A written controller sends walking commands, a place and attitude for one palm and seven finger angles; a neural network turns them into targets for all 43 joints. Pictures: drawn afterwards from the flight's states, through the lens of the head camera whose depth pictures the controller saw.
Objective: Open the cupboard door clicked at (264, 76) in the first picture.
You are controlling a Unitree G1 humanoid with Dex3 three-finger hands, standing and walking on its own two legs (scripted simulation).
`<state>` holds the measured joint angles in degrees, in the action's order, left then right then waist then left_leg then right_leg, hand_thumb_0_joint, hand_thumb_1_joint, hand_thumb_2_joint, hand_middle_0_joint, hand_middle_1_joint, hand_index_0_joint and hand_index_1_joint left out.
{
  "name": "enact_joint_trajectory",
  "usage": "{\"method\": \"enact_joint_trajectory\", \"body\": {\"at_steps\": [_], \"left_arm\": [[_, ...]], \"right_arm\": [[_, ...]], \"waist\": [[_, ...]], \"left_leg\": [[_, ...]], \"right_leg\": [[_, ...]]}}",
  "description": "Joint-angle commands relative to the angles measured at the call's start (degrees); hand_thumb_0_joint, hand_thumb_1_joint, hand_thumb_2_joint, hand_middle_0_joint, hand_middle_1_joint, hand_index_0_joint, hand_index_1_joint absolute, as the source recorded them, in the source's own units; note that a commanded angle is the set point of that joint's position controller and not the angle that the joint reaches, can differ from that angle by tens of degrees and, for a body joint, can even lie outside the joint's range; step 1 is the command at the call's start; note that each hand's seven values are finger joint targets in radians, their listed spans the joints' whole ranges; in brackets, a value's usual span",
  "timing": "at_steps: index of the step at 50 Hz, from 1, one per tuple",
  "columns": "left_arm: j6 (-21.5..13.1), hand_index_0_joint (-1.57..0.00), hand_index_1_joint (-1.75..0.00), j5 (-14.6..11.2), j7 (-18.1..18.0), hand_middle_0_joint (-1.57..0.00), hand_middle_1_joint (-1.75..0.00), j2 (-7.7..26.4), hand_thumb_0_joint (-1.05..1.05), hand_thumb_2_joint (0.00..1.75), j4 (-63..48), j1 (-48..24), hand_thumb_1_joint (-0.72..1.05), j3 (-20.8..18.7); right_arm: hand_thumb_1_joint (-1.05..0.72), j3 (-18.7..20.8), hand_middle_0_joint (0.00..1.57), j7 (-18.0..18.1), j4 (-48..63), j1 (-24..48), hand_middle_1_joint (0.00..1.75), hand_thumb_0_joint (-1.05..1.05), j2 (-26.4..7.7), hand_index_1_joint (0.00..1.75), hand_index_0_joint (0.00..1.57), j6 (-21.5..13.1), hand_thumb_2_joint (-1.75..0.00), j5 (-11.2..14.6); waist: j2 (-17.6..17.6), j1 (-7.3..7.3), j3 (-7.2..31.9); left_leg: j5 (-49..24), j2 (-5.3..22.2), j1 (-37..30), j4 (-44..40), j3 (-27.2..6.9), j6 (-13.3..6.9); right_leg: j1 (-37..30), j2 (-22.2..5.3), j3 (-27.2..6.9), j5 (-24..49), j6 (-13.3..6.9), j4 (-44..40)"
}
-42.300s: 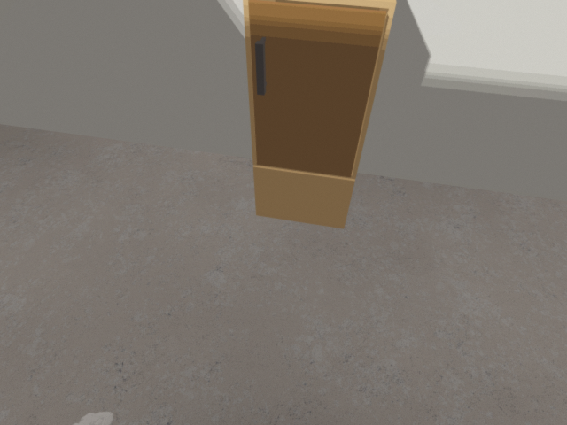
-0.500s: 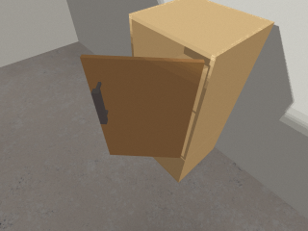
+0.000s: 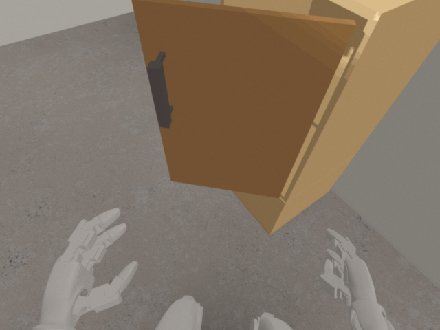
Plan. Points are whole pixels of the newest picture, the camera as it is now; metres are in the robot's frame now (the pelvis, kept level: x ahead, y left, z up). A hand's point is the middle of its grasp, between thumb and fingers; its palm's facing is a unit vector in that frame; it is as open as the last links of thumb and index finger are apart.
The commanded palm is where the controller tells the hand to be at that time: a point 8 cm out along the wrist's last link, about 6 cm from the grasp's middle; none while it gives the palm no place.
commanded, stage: raise the hand with hooked fingers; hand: left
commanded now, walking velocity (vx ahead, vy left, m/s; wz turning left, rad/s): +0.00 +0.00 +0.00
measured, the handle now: (163, 91) +0.56 +0.20 +0.09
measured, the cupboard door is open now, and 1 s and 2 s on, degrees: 45 45 45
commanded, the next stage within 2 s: move the hooked fingers beside the handle in 1.54 s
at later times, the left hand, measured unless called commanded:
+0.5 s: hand (94, 235) +0.24 +0.23 +0.07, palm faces -0.02 -1.00 -0.06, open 12.4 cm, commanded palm +0.22 +0.29 +0.08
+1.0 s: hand (55, 191) +0.28 +0.30 +0.10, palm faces +0.00 -1.00 -0.06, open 14.0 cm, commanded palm +0.27 +0.35 +0.11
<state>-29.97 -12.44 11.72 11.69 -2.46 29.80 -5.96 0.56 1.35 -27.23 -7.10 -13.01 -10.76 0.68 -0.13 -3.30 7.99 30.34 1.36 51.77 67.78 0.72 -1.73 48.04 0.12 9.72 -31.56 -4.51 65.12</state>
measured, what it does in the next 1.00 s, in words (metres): stands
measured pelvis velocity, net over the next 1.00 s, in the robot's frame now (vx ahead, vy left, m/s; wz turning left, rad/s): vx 0.00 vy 0.04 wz -0.01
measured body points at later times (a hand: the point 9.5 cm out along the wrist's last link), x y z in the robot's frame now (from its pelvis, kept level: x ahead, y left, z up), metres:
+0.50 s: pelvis +0.00 +0.01 +0.03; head +0.06 +0.03 +0.47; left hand +0.23 +0.28 +0.07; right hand +0.14 -0.26 -0.05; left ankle +0.03 +0.10 -0.65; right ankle +0.01 -0.08 -0.65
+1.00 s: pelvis +0.00 +0.04 +0.04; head +0.06 +0.05 +0.49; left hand +0.28 +0.35 +0.10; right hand +0.16 -0.21 -0.04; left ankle +0.03 +0.10 -0.65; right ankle +0.01 -0.08 -0.65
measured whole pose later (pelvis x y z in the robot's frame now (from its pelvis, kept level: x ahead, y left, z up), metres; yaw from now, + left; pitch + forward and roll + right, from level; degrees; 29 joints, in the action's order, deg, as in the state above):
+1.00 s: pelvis +0.00 +0.04 +0.04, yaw -1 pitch +11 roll -3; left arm -18.2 -19.6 27.7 23.7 22.1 0.7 -21.9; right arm -3.3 3.9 -33.1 -15.0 -15.4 -12.1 2.6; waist 1.3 -0.3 4.8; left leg 24.3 0.1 40.2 53.5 2.7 -4.4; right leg 36.4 -0.1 7.5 -23.7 -1.3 49.4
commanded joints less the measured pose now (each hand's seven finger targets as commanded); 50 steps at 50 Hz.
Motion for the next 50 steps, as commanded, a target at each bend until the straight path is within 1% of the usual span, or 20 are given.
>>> {"method": "enact_joint_trajectory", "body": {"at_steps": [1, 3, 5, 8, 10, 13, 15, 17, 20, 22, 23, 25, 27, 29, 32, 37, 39, 46, 49, 50], "left_arm": [[-1.51, -0.25, -0.74, -2.1, 5.82, -0.25, -0.74, 6.67, 0.0, 0.61, -9.27, -10.7, 0.22, -2.19], [2.09, -0.25, -0.76, -3.81, 7.53, -0.25, -0.76, 8.88, 0.0, 0.59, -7.66, -9.12, 0.18, -5.92], [5.75, -0.25, -0.8, -5.42, 7.83, -0.25, -0.8, 10.88, 0.0, 0.57, -4.65, -7.16, 0.13, -9.93], [6.34, -0.26, -0.84, -6.79, 6.46, -0.26, -0.84, 11.02, 0.0, 0.54, -8.49, -7.42, 0.06, -12.15], [5.74, -0.26, -0.87, -6.9, 5.34, -0.26, -0.87, 11.25, 0.0, 0.52, -6.92, -8.43, 0.01, -12.55], [3.39, -0.27, -0.92, -6.38, 5.32, -0.27, -0.92, 10.54, 0.0, 0.49, -3.76, -10.62, -0.06, -11.55], [2.36, -0.27, -0.94, -6.28, 6.16, -0.27, -0.94, 12.42, 0.0, 0.47, -2.13, -13.27, -0.1, -11.97], [1.84, -0.27, -0.98, -6.57, 7.08, -0.27, -0.98, 13.35, 0.0, 0.45, -1.38, -14.46, -0.15, -12.85], [2.0, -0.28, -1.02, -7.45, 7.98, -0.28, -1.02, 14.51, 0.0, 0.42, -0.14, -16.44, -0.22, -13.75], [1.92, -0.28, -1.05, -7.47, 8.3, -0.28, -1.05, 15.59, 0.0, 0.4, -0.09, -18.38, -0.27, -14.72], [1.89, -0.29, -1.07, -7.59, 8.42, -0.29, -1.07, 15.43, 0.0, 0.39, -0.48, -18.56, -0.29, -14.53], [2.36, -0.29, -1.1, -7.73, 8.41, -0.29, -1.1, 16.7, 0.0, 0.37, 0.82, -20.43, -0.34, -15.51], [2.59, -0.29, -1.12, -7.85, 8.84, -0.29, -1.12, 16.92, 0.0, 0.35, 1.93, -20.58, -0.38, -16.22], [3.21, -0.29, -1.15, -7.6, 9.27, -0.29, -1.15, 16.93, 0.0, 0.33, 2.21, -22.58, -0.43, -15.44], [4.71, -0.3, -1.2, -7.58, 10.22, -0.3, -1.2, 18.37, 0.0, 0.3, 4.52, -24.97, -0.5, -16.52], [6.37, -0.3, -1.2, -8.04, 11.9, -0.3, -1.2, 20.64, 0.0, 0.3, 6.19, -29.62, -0.5, -18.36], [6.9, -0.3, -1.2, -8.57, 12.77, -0.3, -1.2, 20.97, 0.0, 0.3, 7.42, -32.06, -0.5, -18.61], [8.19, -0.3, -1.2, -8.59, 15.76, -0.3, -1.2, 24.41, 0.0, 0.3, 12.59, -38.33, -0.5, -20.67], [8.6, -0.3, -1.2, -9.0, 16.94, -0.3, -1.2, 26.13, 0.0, 0.3, 14.1, -40.6, -0.5, -21.93], [8.81, -0.3, -1.2, -9.11, 17.1, -0.3, -1.2, 27.85, 0.0, 0.3, 15.24, -41.49, -0.5, -23.39]], "right_arm": [[-0.9, 2.32, 0.2, 1.79, 4.67, -3.09, 0.3, 0.0, -8.17, 0.3, 0.2, -2.66, -0.9, 0.68], [-0.9, 2.3, 0.2, 2.29, 4.91, -2.51, 0.3, 0.0, -8.13, 0.3, 0.2, -2.69, -0.9, 1.34], [-0.9, 2.23, 0.2, 2.67, 5.0, -1.51, 0.3, 0.0, -7.81, 0.3, 0.2, -2.13, -0.9, 1.75], [-0.9, 2.09, 0.2, 2.81, 5.06, -1.62, 0.3, 0.0, -6.87, 0.3, 0.2, -2.34, -0.9, 1.74], [-0.9, 1.94, 0.2, 2.73, 4.54, -1.55, 0.3, 0.0, -6.84, 0.3, 0.2, -2.49, -0.9, 1.41], [-0.9, 2.11, 0.2, 2.6, 3.36, -2.81, 0.3, 0.0, -7.41, 0.3, 0.2, -3.07, -0.9, 1.45], [-0.9, 2.05, 0.2, 2.65, 3.32, -2.97, 0.3, 0.0, -8.41, 0.3, 0.2, -3.44, -0.9, 1.5], [-0.9, 2.17, 0.2, 2.66, 3.15, -4.17, 0.3, 0.0, -8.85, 0.3, 0.2, -3.79, -0.9, 1.72], [-0.9, 2.2, 0.2, 2.85, 3.22, -4.63, 0.3, 0.0, -9.58, 0.3, 0.2, -4.14, -0.9, 1.97], [-0.9, 2.18, 0.2, 2.98, 2.93, -5.47, 0.3, 0.0, -9.86, 0.3, 0.2, -4.25, -0.9, 2.08], [-0.9, 2.17, 0.2, 2.95, 3.05, -5.51, 0.3, 0.0, -9.8, 0.3, 0.2, -4.42, -0.9, 2.09], [-0.9, 1.97, 0.2, 2.87, 2.7, -5.77, 0.3, 0.0, -10.19, 0.3, 0.2, -4.42, -0.9, 1.95], [-0.9, 1.97, 0.2, 2.78, 2.66, -6.09, 0.3, 0.0, -10.26, 0.3, 0.2, -4.41, -0.9, 2.02], [-0.9, 1.62, 0.2, 2.59, 2.9, -6.16, 0.3, 0.0, -10.54, 0.3, 0.2, -4.48, -0.9, 2.02], [-0.9, 1.39, 0.2, 2.58, 2.93, -6.57, 0.3, 0.0, -11.09, 0.3, 0.2, -4.24, -0.9, 1.98], [-0.9, 1.0, 0.2, 2.71, 3.08, -6.99, 0.3, 0.0, -11.43, 0.3, 0.2, -4.19, -0.9, 1.91], [-0.9, 0.91, 0.2, 2.83, 2.93, -6.9, 0.3, 0.0, -11.5, 0.3, 0.2, -4.22, -0.9, 2.02], [-0.9, 0.57, 0.2, 3.3, 1.78, -7.72, 0.3, 0.0, -12.06, 0.3, 0.2, -4.14, -0.9, 1.99], [-0.9, 0.7, 0.2, 3.54, 1.69, -7.76, 0.3, 0.0, -12.41, 0.3, 0.2, -4.15, -0.9, 2.07], [-0.9, 0.67, 0.2, 3.61, 1.43, -8.19, 0.3, 0.0, -12.65, 0.3, 0.2, -4.05, -0.9, 1.9]], "waist": [[2.75, 6.54, 10.14], [1.69, 4.72, 13.57], [-0.39, 3.04, 14.09], [1.26, 1.75, 16.65], [-0.2, 2.02, 13.36], [-0.92, 3.59, 9.34], [0.96, 3.49, 7.37], [1.31, 3.69, 9.12], [1.85, 3.5, 8.62], [2.18, 3.61, 9.59], [4.17, 3.52, 10.09], [3.94, 3.82, 8.66], [4.52, 3.55, 9.21], [6.12, 3.94, 8.5], [5.37, 4.04, 8.43], [5.82, 3.74, 10.25], [4.27, 4.19, 9.73], [6.45, 4.01, 10.74], [5.57, 3.99, 10.91], [5.48, 3.85, 10.97]], "left_leg": [[-14.47, -0.59, -8.53, -8.2, -3.35, -0.41], [-14.47, -0.98, -8.27, -9.38, -2.95, -0.36], [-15.55, -1.14, -8.1, -10.82, -2.99, -0.33], [-18.41, -1.09, -10.62, -13.23, -2.84, -0.16], [-18.56, -0.94, -10.21, -14.19, -3.32, -0.05], [-15.53, -0.95, -9.58, -14.9, -2.87, -0.05], [-13.85, -1.07, -9.23, -15.21, -2.86, -0.05], [-13.11, -1.13, -10.7, -16.25, -2.58, -0.14], [-12.98, -1.13, -11.81, -17.27, -2.57, -0.2], [-14.33, -1.07, -13.63, -18.27, -2.65, -0.26], [-14.81, -1.17, -14.61, -18.53, -2.4, -0.28], [-15.13, -0.95, -15.55, -19.35, -2.96, -0.15], [-16.65, -0.93, -16.92, -19.98, -2.89, -0.01], [-16.78, -0.81, -18.35, -20.81, -3.3, 0.16], [-16.99, -0.59, -19.25, -21.69, -3.89, 0.4], [-20.41, -0.41, -22.31, -22.62, -4.59, 0.8], [-19.54, -0.46, -22.3, -22.82, -4.72, 0.77], [-23.24, -0.08, -25.65, -24.01, -5.59, 1.45], [-22.79, -0.05, -26.1, -24.6, -5.86, 1.46], [-22.97, -0.19, -25.89, -24.51, -5.59, 1.35]], "right_leg": [[-4.46, 0.83, -9.83, 13.9, 3.18, -12.47], [-9.22, 0.27, -10.77, 13.13, 3.55, -14.05], [-13.02, 0.19, -11.08, 13.65, 3.77, -15.38], [-16.71, -0.47, -10.5, 17.18, 3.91, -15.77], [-16.14, -0.09, -9.84, 17.38, 3.7, -15.99], [-13.02, -0.3, -10.01, 13.14, 4.04, -17.4], [-11.85, -0.25, -10.46, 9.51, 3.5, -17.95], [-12.39, -0.39, -10.42, 7.94, 3.53, -18.92], [-13.07, -0.18, -10.53, 7.35, 3.42, -19.78], [-14.03, 0.0, -9.87, 9.74, 3.36, -19.75], [-14.14, 0.01, -9.73, 10.74, 3.36, -19.78], [-13.7, 0.55, -8.66, 11.68, 3.11, -19.49], [-14.49, 0.65, -8.19, 13.96, 3.06, -19.47], [-13.34, 0.79, -7.23, 14.16, 2.91, -19.41], [-13.42, 1.06, -6.6, 14.45, 2.86, -19.54], [-14.19, 1.25, -5.99, 17.07, 2.69, -19.64], [-14.07, 1.3, -6.03, 16.5, 2.83, -20.32], [-13.92, 1.35, -5.66, 17.62, 2.42, -20.71], [-14.21, 1.25, -5.67, 17.26, 2.46, -21.32], [-14.66, 1.36, -5.92, 17.61, 2.37, -21.51]]}}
